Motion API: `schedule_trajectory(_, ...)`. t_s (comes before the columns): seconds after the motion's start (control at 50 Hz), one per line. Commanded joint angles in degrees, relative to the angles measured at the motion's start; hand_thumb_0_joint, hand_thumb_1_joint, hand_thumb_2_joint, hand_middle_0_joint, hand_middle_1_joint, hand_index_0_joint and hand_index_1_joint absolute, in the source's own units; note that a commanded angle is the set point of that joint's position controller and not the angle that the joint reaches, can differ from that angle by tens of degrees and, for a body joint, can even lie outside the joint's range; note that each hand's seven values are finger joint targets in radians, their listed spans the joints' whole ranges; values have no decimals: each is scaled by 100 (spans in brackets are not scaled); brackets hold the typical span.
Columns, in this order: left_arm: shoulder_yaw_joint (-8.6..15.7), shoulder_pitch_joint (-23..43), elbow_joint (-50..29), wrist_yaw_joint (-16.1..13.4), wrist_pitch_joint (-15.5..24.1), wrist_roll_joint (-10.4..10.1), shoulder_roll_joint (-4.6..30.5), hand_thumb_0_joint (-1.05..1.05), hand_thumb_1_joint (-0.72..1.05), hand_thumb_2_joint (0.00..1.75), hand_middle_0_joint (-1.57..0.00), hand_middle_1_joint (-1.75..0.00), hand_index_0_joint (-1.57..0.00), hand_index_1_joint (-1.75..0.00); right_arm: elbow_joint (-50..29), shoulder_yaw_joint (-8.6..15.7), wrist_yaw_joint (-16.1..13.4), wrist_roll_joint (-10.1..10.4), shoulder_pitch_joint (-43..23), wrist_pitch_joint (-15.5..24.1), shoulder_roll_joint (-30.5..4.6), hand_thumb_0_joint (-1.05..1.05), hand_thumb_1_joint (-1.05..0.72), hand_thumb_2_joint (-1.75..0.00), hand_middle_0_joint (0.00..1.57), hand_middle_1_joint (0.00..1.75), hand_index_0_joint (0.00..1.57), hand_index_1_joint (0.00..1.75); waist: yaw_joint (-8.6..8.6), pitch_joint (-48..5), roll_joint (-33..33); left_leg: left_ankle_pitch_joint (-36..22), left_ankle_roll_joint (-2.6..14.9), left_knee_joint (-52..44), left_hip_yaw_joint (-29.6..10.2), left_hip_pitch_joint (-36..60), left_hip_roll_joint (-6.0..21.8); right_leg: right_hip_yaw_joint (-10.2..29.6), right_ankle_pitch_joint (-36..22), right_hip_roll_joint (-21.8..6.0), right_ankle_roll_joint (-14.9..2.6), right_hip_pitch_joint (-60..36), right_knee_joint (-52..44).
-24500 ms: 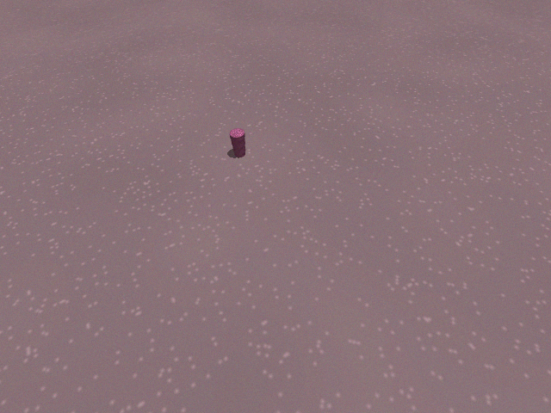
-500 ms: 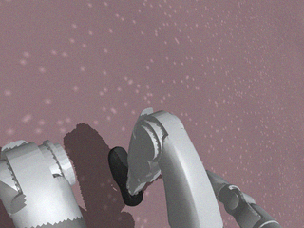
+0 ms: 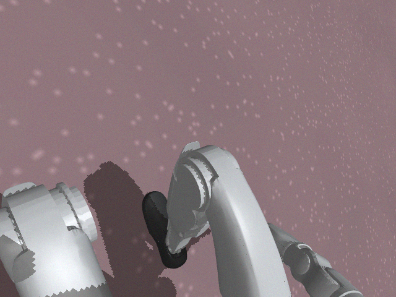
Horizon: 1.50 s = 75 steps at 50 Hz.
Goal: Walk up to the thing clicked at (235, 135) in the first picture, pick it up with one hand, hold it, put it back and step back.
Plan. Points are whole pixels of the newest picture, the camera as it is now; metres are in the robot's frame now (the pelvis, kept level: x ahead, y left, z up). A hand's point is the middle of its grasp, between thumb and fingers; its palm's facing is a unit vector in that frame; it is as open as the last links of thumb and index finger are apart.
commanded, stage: withdraw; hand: left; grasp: from the side
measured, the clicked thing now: out of the picture +0.48 +0.27 -0.23
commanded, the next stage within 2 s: rise in 0.08 s
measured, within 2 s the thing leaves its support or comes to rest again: neither
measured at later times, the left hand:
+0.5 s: hand out of the picture +0.44 +0.39 -0.07, palm faces +0.33 -0.89 -0.31, open 17.2 cm
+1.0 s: hand out of the picture +0.29 +0.32 +0.13, palm faces +0.30 -0.85 -0.43, open 17.1 cm
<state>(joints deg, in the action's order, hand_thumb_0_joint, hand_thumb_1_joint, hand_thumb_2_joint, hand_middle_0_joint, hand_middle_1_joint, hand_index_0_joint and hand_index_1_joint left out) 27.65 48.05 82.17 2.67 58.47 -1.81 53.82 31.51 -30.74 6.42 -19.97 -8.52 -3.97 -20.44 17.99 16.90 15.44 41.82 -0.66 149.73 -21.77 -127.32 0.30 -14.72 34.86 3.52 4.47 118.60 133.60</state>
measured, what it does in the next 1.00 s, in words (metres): rises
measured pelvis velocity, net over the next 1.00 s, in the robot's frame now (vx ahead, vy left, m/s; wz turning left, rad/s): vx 0.04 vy -0.02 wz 0.24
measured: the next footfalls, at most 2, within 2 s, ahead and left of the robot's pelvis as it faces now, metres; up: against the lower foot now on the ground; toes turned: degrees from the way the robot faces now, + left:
none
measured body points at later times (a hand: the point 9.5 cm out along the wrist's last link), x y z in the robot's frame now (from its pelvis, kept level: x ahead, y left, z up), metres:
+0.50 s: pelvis +0.01 -0.01 +0.03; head +0.21 +0.14 +0.40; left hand +0.42 +0.43 -0.05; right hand +0.14 -0.26 -0.05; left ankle +0.07 +0.12 -0.27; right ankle +0.14 -0.12 -0.27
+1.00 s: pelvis +0.04 -0.02 +0.23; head +0.20 +0.05 +0.64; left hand +0.27 +0.36 +0.15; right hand +0.29 -0.22 +0.12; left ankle +0.07 +0.12 -0.27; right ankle +0.14 -0.12 -0.27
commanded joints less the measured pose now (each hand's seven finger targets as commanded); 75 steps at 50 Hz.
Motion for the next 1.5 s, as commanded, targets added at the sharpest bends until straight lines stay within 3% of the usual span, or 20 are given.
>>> schedule_trajectory(0.0, 499, 1421, -1795, 147, 132, 10, 1833, 0, -48, 4, -10, -2, -9, -3, 15, 884, -123, 107, 632, -263, -2096, 0, -91, -90, 20, 30, 20, 30, 252, -4259, -4759, -1717, -217, -2185, 602, 3419, 458, -332, -1375, 143, -543, -1619, -684)
schedule_trajectory(0.12, -423, 1025, -1381, 837, -788, -177, 429, 0, -54, 5, -12, -7, -12, -7, 44, 1184, -210, 467, 1000, -322, -1965, 0, -89, -90, 20, 30, 20, 30, 559, -3654, -3665, -1186, -44, -2246, 706, 2450, 398, -305, -1143, 114, -515, -1316, -926)
schedule_trajectory(0.18, -518, 1288, -1316, 1011, -1060, -268, 355, 0, -50, 7, -5, 0, -4, -1, -19, 1290, -244, 618, 1060, -293, -1927, 0, -84, -90, 20, 30, 20, 30, 554, -3534, -3078, -751, 98, -2185, 748, 1983, 334, -244, -876, 93, -495, -1263, -1070)
schedule_trajectory(0.2, -313, 1179, -1073, 669, -1412, 449, 971, 0, -57, 7, -9, -5, -7, -5, 145, 1553, -220, 748, 1261, -365, -1731, 0, -92, -92, 20, 30, 20, 30, 114, -3993, -3418, -918, 39, -2369, 912, 2391, 331, -86, -813, 74, -539, -1219, -1166)
schedule_trajectory(0.24, -517, 1532, -1205, 580, -1723, 481, 574, 0, -56, 8, -8, -7, -7, -7, 86, 1588, -183, 843, 1407, -446, -1653, 0, -95, -92, 20, 30, 20, 30, 283, -4057, -3408, -835, 27, -2448, 873, 2454, 354, -117, -730, 61, -553, -997, -1155)
schedule_trajectory(0.28, -155, 1685, -1743, 455, -1970, 629, 1175, 0, -59, 9, -9, -7, -8, -8, 11, 1710, -190, 937, 1524, -532, -1615, 0, -96, -93, 20, 30, 20, 30, 24, -4509, -3671, -876, 47, -2509, 1018, 2567, 321, 3, -738, 28, -550, -1185, -1179)
schedule_trajectory(0.3, 206, 1925, -2261, 341, -2120, 736, 1818, 0, -58, 8, -10, -7, -8, -7, -89, 1855, -205, 1002, 1559, -566, -1679, 0, -97, -93, 20, 30, 20, 30, -222, -5196, -4030, -1039, 29, -2572, 1091, 2841, 312, 104, -791, 6, -577, -1306, -1118)
schedule_trajectory(0.34, 558, 1540, -2649, 225, -2450, 907, 2198, 0, -60, 9, -11, -8, -9, -9, -211, 2041, -227, 1091, 1674, -681, -1615, 0, -99, -93, 20, 30, 20, 30, -535, -5673, -4556, -1336, -13, -2726, 1202, 3224, 312, 242, -870, -28, -621, -1293, -1017)
schedule_trajectory(0.38, 308, 1424, -2533, 192, -2726, 950, 1587, 0, -44, 14, -7, -8, -7, -8, -130, 2070, -219, 1176, 1748, -743, -1406, 0, -90, -90, 20, 30, 20, 30, -449, -5008, -4413, -1029, -21, -2946, 1195, 2963, 309, 249, -628, -23, -662, -855, -1028)
schedule_trajectory(0.42, 493, 1035, -3058, 95, -2970, 954, 1583, 0, -44, 12, -7, -8, -6, -8, -191, 2219, -243, 1268, 1832, -758, -1315, 0, -90, -90, 20, 30, 20, 30, -714, -5254, -4441, -1020, -12, -3098, 1322, 3001, 274, 341, -612, -31, -681, -989, -1163)
schedule_trajectory(0.44, 370, 843, -3277, 86, -3133, 960, 1404, 0, -44, 12, -6, -7, -6, -8, -223, 2358, -262, 1322, 1890, -766, -1287, 0, -90, -90, 20, 30, 20, 30, -777, -5487, -4449, -959, 0, -3146, 1441, 3046, 258, 416, -560, -32, -678, -1130, -1256)
schedule_trajectory(0.46, 321, 499, -3401, 74, -3311, 933, 1091, 0, -45, 11, -6, -7, -6, -7, -259, 2506, -264, 1383, 2025, -794, -1277, 0, -90, -90, 20, 30, 20, 30, -859, -5686, -4351, -1059, -10, -3262, 1487, 3151, 234, 456, -609, -54, -675, -1175, -1317)
schedule_trajectory(0.52, -419, -478, -3682, 102, -3816, 812, -319, 0, -48, 10, -6, -7, -6, -7, -297, 2841, -257, 1593, 2127, -752, -1163, 0, -90, -90, 20, 30, 20, 30, -848, -5625, -3834, -909, 28, -3598, 1490, 3173, 212, 497, -484, -83, -702, -947, -1625)
schedule_trajectory(0.58, -665, -969, -4744, 4, -4255, 705, -606, 0, -51, 8, -6, -6, -6, -6, -403, 3185, -349, 1860, 2148, -739, -1091, 0, -90, -90, 20, 30, 20, 30, -1019, -5869, -3399, -403, 105, -4091, 1499, 3328, 188, 662, -151, -125, -702, -1069, -2098)
schedule_trajectory(0.64, -604, -1378, -5705, -159, -4640, 609, -658, 0, -55, 6, -5, -6, -5, -6, -463, 3388, -448, 2036, 2264, -714, -913, 0, -90, -90, 20, 30, 20, 30, -1105, -6292, -2695, -637, 208, -4226, 1652, 3497, 140, 876, -368, -137, -636, -1939, -2703)
schedule_trajectory(0.76, -522, -2215, -6445, -519, -5177, 559, -708, 0, -50, 9, -6, -6, -6, -6, -670, 3428, -769, 2217, 2094, -518, -545, 0, -90, -90, 20, 30, 20, 30, -1312, -5947, -2213, -463, 279, -5119, 1807, 3994, 132, 1181, -140, -205, -584, -3110, -3737)
schedule_trajectory(0.86, -853, -3016, -6732, -720, -5495, 475, -1372, 0, -48, 10, -6, -7, -6, -7, -800, 3447, -1000, 2238, 1994, -261, -351, 0, -90, -90, 20, 30, 20, 30, -1417, -5994, -2419, -864, 228, -5834, 1948, 5038, 119, 1329, -396, -245, -599, -3884, -4460)
schedule_trajectory(0.92, -1205, -3433, -6488, -798, -5688, 424, -1931, 0, -47, 10, -6, -7, -6, -7, -730, 3425, -1090, 2232, 1989, -83, -250, 0, -90, -90, 20, 30, 20, 30, -1307, -5492, -2236, -1184, 227, -6208, 1987, 5337, 108, 1334, -702, -261, -586, -4293, -4943)
schedule_trajectory(1.22, -1866, -5234, -7379, -1227, -6540, 206, -2805, 0, -55, 6, -5, -6, -5, -6, -950, 3311, -1397, 2283, 2183, 491, -11, 0, -90, -90, 20, 30, 20, 30, -1535, -4730, -2011, -2641, 145, -8322, 2068, 7808, 80, 1338, -2093, -318, -531, -7055, -7042)
schedule_trajectory(1.48, -2550, -6980, -9021, -1378, -7170, 91, -3492, 0, -54, 6, -5, -6, -5, -6, -1322, 3207, -1709, 2244, 2176, 861, 184, 0, -90, -90, 20, 30, 20, 30, -1595, -3214, -1866, -2202, 89, -10025, 1989, 9024, 89, 1085, -1628, -217, -501, -8211, -8506)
